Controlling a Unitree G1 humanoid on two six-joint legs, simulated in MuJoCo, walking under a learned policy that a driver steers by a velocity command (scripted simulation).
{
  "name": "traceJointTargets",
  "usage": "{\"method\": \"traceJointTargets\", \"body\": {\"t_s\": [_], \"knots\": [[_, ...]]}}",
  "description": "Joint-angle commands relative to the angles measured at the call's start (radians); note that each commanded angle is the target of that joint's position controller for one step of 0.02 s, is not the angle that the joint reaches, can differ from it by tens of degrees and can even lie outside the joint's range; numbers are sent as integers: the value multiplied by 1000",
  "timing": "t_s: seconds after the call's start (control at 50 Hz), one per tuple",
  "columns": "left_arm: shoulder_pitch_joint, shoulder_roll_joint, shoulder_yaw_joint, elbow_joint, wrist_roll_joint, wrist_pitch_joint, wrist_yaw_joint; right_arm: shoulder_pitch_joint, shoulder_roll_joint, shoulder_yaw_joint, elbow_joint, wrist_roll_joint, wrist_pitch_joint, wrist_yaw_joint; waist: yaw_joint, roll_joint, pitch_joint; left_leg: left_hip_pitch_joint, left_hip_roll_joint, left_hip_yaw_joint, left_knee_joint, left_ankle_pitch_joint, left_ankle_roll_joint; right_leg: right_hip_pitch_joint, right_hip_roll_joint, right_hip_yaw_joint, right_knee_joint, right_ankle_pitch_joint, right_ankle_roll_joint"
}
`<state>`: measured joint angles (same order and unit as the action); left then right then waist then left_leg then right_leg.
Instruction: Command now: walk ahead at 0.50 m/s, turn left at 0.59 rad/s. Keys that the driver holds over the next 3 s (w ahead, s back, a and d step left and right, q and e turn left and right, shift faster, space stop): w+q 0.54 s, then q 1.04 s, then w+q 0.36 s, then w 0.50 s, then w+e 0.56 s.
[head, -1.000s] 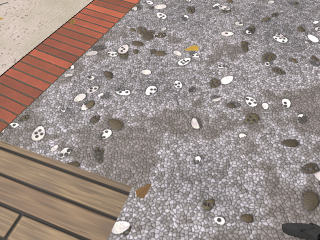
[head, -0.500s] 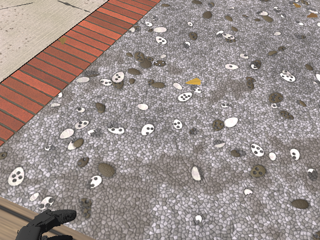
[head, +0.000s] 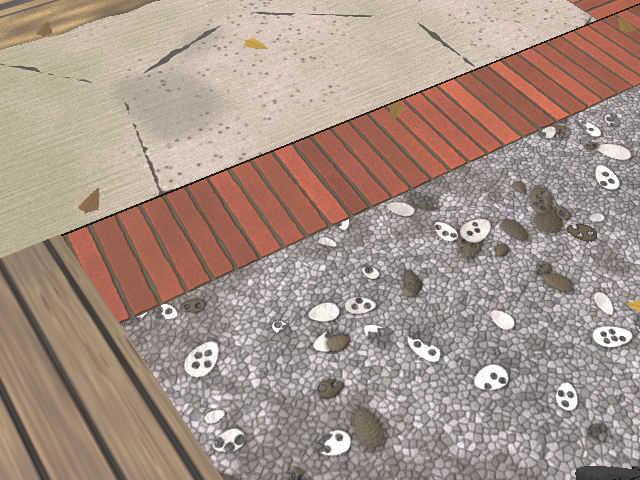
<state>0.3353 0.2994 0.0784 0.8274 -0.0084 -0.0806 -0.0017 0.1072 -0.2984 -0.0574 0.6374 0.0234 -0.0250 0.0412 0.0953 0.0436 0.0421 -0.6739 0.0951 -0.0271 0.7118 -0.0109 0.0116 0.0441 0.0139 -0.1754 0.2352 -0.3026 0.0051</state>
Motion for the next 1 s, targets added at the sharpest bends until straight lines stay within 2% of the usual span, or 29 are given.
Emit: {"method": "traceJointTargets", "body": {"t_s": [0.02,0.06,0.08,0.1,0.12,0.14,0.16,0.18,0.2,0.22,0.24,0.28,0.34,0.4,0.44,0.5,0.54,0.56,0.58,0.6,0.62,0.64,0.66,0.7,0.74,0.78,0.88,0.96,1.0], "knots": [[-34,186,43,-51,-16,1,5,-102,-50,-9,-112,1,-13,17,-25,-100,32,28,-26,50,-71,-51,38,8,-287,64,-22,526,-135],[-35,218,52,-50,-23,15,13,-50,-87,-29,-116,-6,-6,19,-73,-134,-24,151,-93,110,-86,-162,79,42,-286,22,124,860,-112],[-43,226,53,-52,-25,24,17,61,-123,-51,-92,-6,-2,16,-142,-131,-88,305,-137,134,-121,-163,109,19,-269,-7,285,976,-93],[-37,203,42,-57,-21,25,23,235,-181,-84,-46,-2,4,2,-229,-101,-176,577,-160,110,-166,-108,150,-116,-233,-30,514,914,-58],[8,109,9,-92,20,16,20,337,-282,-110,-26,3,13,-21,-222,98,-272,918,64,-256,-174,-115,251,-471,-148,-38,870,319,-5],[22,60,-19,-140,22,-17,8,300,-317,-103,-64,6,-3,-15,-164,223,-434,1101,252,-802,-352,-295,426,-752,33,164,1135,-299,26],[-85,156,5,-153,-15,-43,-7,303,-226,-78,-62,-2,-15,-8,-225,87,-387,1069,227,-728,-401,-347,368,-857,-31,281,1164,-237,9],[-137,152,0,-172,-32,-57,-12,272,-190,-66,-53,-6,-24,-9,-207,62,-248,936,188,-583,-407,-303,329,-879,-67,260,1106,-156,-9],[-142,137,-3,-164,-13,-61,-4,206,-169,-58,-56,-7,-28,-11,-156,-27,-164,777,142,-479,-413,-208,295,-827,-106,257,1010,-88,-8],[-134,147,5,-156,9,-54,2,151,-139,-48,-67,-14,-30,-13,-119,-17,-124,660,111,-406,-427,-93,280,-757,-131,259,933,-48,0],[-115,148,8,-151,15,-42,0,119,-130,-42,-80,-23,-30,-17,-89,7,-106,579,90,-376,-451,-31,279,-698,-140,260,907,-22,9],[-102,124,3,-146,24,-23,1,109,-135,-44,-72,-22,-35,-26,-71,10,-94,489,74,-329,-476,67,294,-656,-132,241,842,9,39],[-195,85,-12,-171,28,-14,3,142,-159,-51,-45,-15,-36,-44,-95,5,-54,419,28,-252,-485,76,271,-653,-105,228,654,175,72],[-314,59,-25,-197,20,-21,-8,185,-167,-55,-21,-6,-28,-54,-143,25,-35,383,-13,-226,-470,-38,224,-573,-55,224,424,360,74],[-365,70,-23,-213,7,-28,-17,225,-175,-58,0,-1,-24,-56,-163,32,-29,396,3,-265,-454,-93,212,-533,-31,233,353,397,69],[-366,110,-7,-220,0,-37,-26,248,-161,-56,17,4,-18,-59,-152,55,-32,481,37,-356,-371,-142,192,-505,-25,267,281,326,41],[-303,127,6,-208,-1,-44,-25,235,-155,-57,17,1,-11,-59,-113,86,-42,504,39,-397,-303,-119,171,-423,-20,255,252,240,8],[-229,144,18,-190,9,-48,-18,225,-129,-49,12,-1,-8,-59,-71,82,-70,495,-10,-377,-212,-53,137,-313,-23,240,206,253,-18],[-124,190,33,-187,34,-53,-10,223,-76,-30,-6,-12,-8,-58,-24,18,-188,426,-75,-311,19,-82,90,-101,-148,335,233,333,-75],[-29,274,52,-172,59,-40,-4,342,-23,-14,-31,4,-11,-65,-51,-254,-343,104,-218,-161,369,-442,4,250,-394,700,214,397,-239],[-16,215,41,-167,29,-29,-13,386,-97,-22,-29,3,-14,-66,-64,-346,-374,-30,-179,-166,553,-647,-27,277,-476,918,162,362,-289],[-64,140,20,-188,20,-20,-9,320,-167,-44,-20,4,-3,-67,-47,-230,-263,-62,-136,-177,629,-585,-48,173,-438,775,159,402,-259],[-112,106,8,-198,25,-7,-5,248,-181,-52,-31,-2,10,-70,-49,-147,-195,-44,-105,-133,632,-529,-62,62,-394,609,165,504,-229],[-181,77,-4,-185,27,5,-1,207,-161,-60,-47,-7,35,-72,-93,-139,-106,17,-51,-97,545,-474,-71,-121,-310,415,139,641,-199],[-201,97,3,-165,30,6,1,219,-97,-46,-51,1,55,-71,-109,-185,-82,80,-48,-45,454,-432,-78,-209,-276,317,80,657,-207],[-206,130,16,-148,28,10,8,183,-74,-38,-71,-4,63,-70,-106,-180,-96,76,-37,-33,369,-375,-85,-192,-302,277,51,699,-235],[-245,156,25,-127,8,39,21,105,-70,-35,-94,-8,65,-42,-89,-155,-123,183,-25,7,133,-171,-63,-178,-298,137,31,597,-216],[-221,191,37,-103,-12,54,10,27,-90,-45,-134,-8,75,-19,-66,-158,-89,224,-40,48,-10,-206,-26,-134,-321,108,77,518,-192],[-222,203,42,-98,-27,60,6,28,-99,-54,-145,-7,79,-11,-79,-158,-84,259,-55,68,-110,-217,3,-104,-332,102,141,524,-166]]}}
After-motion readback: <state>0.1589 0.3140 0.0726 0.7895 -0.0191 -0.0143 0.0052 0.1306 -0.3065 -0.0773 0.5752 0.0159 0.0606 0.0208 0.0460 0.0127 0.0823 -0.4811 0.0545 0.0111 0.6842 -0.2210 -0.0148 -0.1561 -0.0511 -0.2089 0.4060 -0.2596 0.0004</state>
